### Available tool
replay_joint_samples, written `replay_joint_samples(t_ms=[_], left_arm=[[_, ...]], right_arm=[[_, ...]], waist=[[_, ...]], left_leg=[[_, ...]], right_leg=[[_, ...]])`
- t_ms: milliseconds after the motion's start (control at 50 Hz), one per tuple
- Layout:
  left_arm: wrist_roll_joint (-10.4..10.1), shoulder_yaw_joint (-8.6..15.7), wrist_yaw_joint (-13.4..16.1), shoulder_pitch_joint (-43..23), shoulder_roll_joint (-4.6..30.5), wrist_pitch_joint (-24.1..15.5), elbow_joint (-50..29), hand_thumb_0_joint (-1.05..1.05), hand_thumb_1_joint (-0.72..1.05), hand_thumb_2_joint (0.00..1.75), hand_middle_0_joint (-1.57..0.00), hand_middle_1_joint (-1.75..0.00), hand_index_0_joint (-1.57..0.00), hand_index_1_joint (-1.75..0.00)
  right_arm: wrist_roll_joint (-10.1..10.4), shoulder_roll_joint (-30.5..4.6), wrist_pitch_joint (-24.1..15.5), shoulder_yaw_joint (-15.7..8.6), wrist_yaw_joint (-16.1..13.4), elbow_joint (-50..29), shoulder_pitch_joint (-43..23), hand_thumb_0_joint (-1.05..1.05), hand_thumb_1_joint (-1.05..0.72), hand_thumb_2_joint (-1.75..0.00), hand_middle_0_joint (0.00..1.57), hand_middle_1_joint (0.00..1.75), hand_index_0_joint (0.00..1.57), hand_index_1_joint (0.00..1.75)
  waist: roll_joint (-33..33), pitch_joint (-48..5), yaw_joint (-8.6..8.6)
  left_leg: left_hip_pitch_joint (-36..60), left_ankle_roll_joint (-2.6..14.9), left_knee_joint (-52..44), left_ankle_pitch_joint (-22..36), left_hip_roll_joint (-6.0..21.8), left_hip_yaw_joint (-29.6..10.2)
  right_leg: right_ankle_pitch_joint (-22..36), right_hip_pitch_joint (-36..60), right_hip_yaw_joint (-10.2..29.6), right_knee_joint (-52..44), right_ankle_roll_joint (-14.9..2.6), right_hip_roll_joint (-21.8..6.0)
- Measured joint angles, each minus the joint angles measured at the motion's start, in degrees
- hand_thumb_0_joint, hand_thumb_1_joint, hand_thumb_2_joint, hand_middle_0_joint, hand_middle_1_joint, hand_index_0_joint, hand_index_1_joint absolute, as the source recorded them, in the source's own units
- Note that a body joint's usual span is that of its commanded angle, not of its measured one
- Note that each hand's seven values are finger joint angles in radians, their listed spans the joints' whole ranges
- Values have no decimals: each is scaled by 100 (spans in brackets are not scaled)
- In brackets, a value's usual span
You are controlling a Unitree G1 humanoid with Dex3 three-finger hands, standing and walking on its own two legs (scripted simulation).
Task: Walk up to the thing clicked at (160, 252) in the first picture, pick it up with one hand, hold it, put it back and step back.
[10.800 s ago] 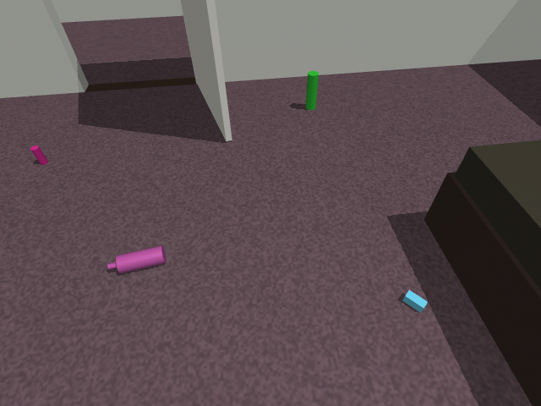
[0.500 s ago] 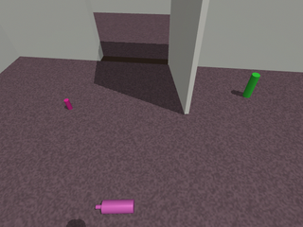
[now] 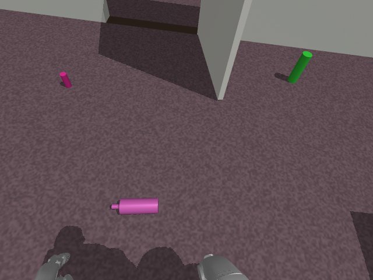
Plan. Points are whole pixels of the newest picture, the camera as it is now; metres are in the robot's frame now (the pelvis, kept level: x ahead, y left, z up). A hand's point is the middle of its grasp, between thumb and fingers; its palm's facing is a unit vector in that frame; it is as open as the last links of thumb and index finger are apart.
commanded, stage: walk up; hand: left
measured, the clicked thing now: (135, 206) +0.49 +0.22 -0.73
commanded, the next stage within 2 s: stand in 1.66 s
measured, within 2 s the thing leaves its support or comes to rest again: neither
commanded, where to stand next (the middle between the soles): +0.10 -0.05 m, yaw -1 degrees
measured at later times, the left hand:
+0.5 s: hand out of the picture +0.02 +0.22 -0.13, palm faces -0.02 -0.91 -0.40, open 7.4 cm
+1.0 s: hand out of the picture -0.18 +0.21 -0.16, palm faces -0.03 -0.92 -0.39, open 7.4 cm
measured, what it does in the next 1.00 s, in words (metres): walks backwards: right foot, then left foot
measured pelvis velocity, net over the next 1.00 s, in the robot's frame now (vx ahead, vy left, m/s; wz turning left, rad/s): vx -0.23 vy -0.06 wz -0.03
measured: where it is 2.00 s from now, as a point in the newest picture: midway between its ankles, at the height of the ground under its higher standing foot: outside the picture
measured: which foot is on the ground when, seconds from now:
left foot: down 0.00-0.28, up 0.30-0.58, down 0.60-1.00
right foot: up 0.00-0.24, down 0.26-0.62, up 0.64-0.92, down 0.94-1.00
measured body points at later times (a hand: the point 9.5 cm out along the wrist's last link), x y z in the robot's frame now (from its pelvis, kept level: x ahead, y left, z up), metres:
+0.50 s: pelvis -0.11 -0.03 +0.00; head -0.05 -0.05 +0.44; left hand +0.02 +0.27 -0.11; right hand -0.01 -0.35 -0.13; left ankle -0.15 +0.10 -0.67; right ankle -0.08 -0.14 -0.73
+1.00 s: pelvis -0.23 -0.06 -0.01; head -0.20 -0.06 +0.44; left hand -0.18 +0.26 -0.13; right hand -0.12 -0.38 -0.12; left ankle -0.18 +0.08 -0.72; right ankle -0.26 -0.19 -0.73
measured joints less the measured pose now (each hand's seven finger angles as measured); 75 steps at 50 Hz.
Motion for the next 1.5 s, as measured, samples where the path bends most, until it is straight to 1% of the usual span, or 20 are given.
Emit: replay_joint_samples(t_ms=[140, 240, 280, 340, 380, 440, 540, 600, 640, 700, 780, 900, 960, 1020, 1060, 1160, 1240, 1320, 1360, 1500], left_arm=[[45, 54, -62, 349, -27, 34, -121, 1, 91, 90, -21, -30, -20, -30], [85, 105, -130, 481, -54, -28, -143, 1, 91, 90, -21, -30, -20, -30], [134, 124, -142, 508, -151, -92, -117, 1, 91, 90, -21, -30, -20, -30], [114, 71, -194, 590, -231, -121, -225, 1, 91, 90, -21, -30, -20, -30], [102, 40, -177, 615, -307, -109, -314, 1, 91, 90, -21, -30, -20, -30], [132, 26, -141, 577, -362, -90, -500, 1, 90, 90, -21, -30, -20, -30], [168, 15, -85, 427, -314, -130, -884, 1, 90, 90, -21, -30, -20, -30], [124, 4, -96, 346, -222, -91, -1005, 1, 90, 90, -21, -30, -20, -30], [85, 29, -108, 284, -119, -32, -953, 1, 90, 90, -21, -30, -20, -30], [90, 78, -75, 364, -123, 89, -726, 1, 91, 90, -21, -30, -20, -30], [41, 154, -97, 622, -50, 53, -543, 1, 91, 90, -21, -30, -20, -30], [47, 109, -197, 1053, 6, -130, -152, 1, 91, 90, -21, -30, -20, -30], [80, 108, -175, 1146, -80, -318, 136, 1, 91, 90, -21, -30, -20, -30], [147, 34, -191, 1251, -226, -406, 286, 1, 91, 90, -21, -30, -20, -30], [147, -2, -186, 1285, -311, -448, 326, 1, 91, 90, -21, -30, -20, -30], [150, -19, -185, 1166, -347, -566, 257, 1, 90, 90, -21, -30, -20, -30], [60, -28, -166, 938, -220, -534, 228, 1, 90, 90, -21, -30, -20, -30], [-34, -45, -144, 766, -133, -474, 403, 1, 91, 90, -21, -30, -20, -30], [-34, -58, -144, 711, -109, -518, 483, 1, 91, 90, -21, -30, -20, -30], [1, -138, -192, 601, -190, -584, 745, 1, 91, 90, -21, -30, -20, -30]], right_arm=[[66, -35, -76, 14, -103, -396, -53, 1, -90, -90, 20, 30, 21, 30], [76, -184, -23, 29, -70, -610, -185, 1, -90, -90, 20, 30, 21, 30], [121, -284, 26, 11, -69, -594, -289, 1, -90, -90, 20, 30, 21, 30], [184, -288, 112, -12, -136, -549, -353, 1, -90, -90, 20, 30, 21, 30], [222, -331, 92, 7, -144, -568, -313, 1, -91, -90, 20, 30, 21, 30], [215, -383, 11, 40, -160, -623, -198, 1, -91, -90, 20, 30, 21, 30], [139, -370, -12, 41, -151, -649, -48, 1, -91, -90, 20, 30, 20, 30], [90, -334, -69, 28, -109, -654, 27, 1, -91, -90, 20, 30, 20, 30], [16, -200, -94, 13, -91, -583, -3, 1, -91, -90, 20, 30, 20, 30], [-11, -123, -94, 68, -11, -575, 48, 1, -91, -90, 20, 30, 21, 30], [-16, -42, -117, 85, -53, -572, 50, 1, -90, -90, 20, 30, 21, 30], [-60, -160, -175, 44, 19, -739, -78, 1, -90, -90, 20, 30, 21, 30], [-24, -314, -106, 31, 67, -733, -166, 1, -90, -90, 20, 30, 21, 30], [71, -349, 11, -5, 37, -531, -105, 1, -90, -90, 20, 30, 21, 30], [139, -384, 12, -9, 46, -406, -22, 1, -91, -90, 20, 30, 20, 30], [109, -378, -61, -5, 100, -131, 235, 1, -91, -90, 20, 30, 20, 30], [56, -201, -162, -10, 125, 90, 239, 1, -91, -90, 20, 30, 20, 30], [50, -11, -220, 89, 196, 159, 205, 1, -91, -90, 20, 30, 20, 30], [66, 56, -216, 139, 206, 186, 154, 1, -91, -90, 20, 30, 21, 30], [76, 53, -258, 160, 201, 319, -62, 1, -91, -90, 20, 30, 21, 30]], waist=[[106, 105, 8], [249, 37, 58], [489, 36, 26], [466, -50, 81], [464, -125, 131], [468, -187, 158], [392, -137, 150], [300, -105, 99], [3, 7, 160], [62, -39, 78], [32, -164, 147], [147, -287, 180], [411, -326, 184], [566, -484, 235], [609, -567, 266], [625, -678, 226], [360, -561, 219], [300, -656, 187], [306, -707, 169], [367, -874, 115]], left_leg=[[-186, -15, -1, 203, 102, 168], [-543, -135, 443, 147, 218, 271], [-711, -170, 723, 121, 336, 106], [-1094, -129, 2044, -1099, -179, -430], [-1246, -143, 2852, -1210, -460, -620], [-1181, -213, 3211, -1178, -561, -618], [-590, -260, 2077, -1254, -355, -326], [-64, -163, 648, -576, -197, -117], [23, -60, 419, -321, -336, 43], [-90, -11, 443, -204, -171, -59], [-128, -66, 59, 161, 30, -33], [-370, -128, 143, 304, 270, 105], [-644, -193, 644, 146, 473, 67], [-792, -157, 1229, -763, 108, -476], [-803, -151, 1600, -877, -118, -647], [-416, -194, 1099, -949, -131, -469], [94, -179, -56, 239, -234, -233], [96, -173, -84, 213, -145, -244], [111, -210, -107, 223, -75, -282], [193, -233, -358, 349, -49, -381]], right_leg=[[16, 679, -200, -929, 184, -256], [555, 1337, -584, -2639, 16, -546], [820, 1492, -745, -3000, -64, -448], [862, 1345, -747, -2888, -157, -558], [1011, 1294, -733, -3013, -166, -635], [1189, 1166, -794, -3111, -177, -701], [1329, 835, -1031, -2957, -167, -794], [1307, 548, -1186, -2633, -116, -864], [1106, 374, -969, -2281, -92, -950], [-94, 76, -403, -821, -76, -330], [-2, 49, -78, 361, -11, -37], [-29, 1165, -403, -1796, 130, -584], [703, 1753, -665, -3164, 42, -573], [733, 1647, -686, -3007, -20, -550], [790, 1649, -669, -3064, -20, -617], [851, 1620, -826, -3129, 39, -803], [771, 1576, -814, -2923, 153, -1048], [714, 1654, -750, -3117, 8, -898], [1084, 1768, -787, -3390, 56, -835], [1220, 1954, -888, -3792, 111, -818]])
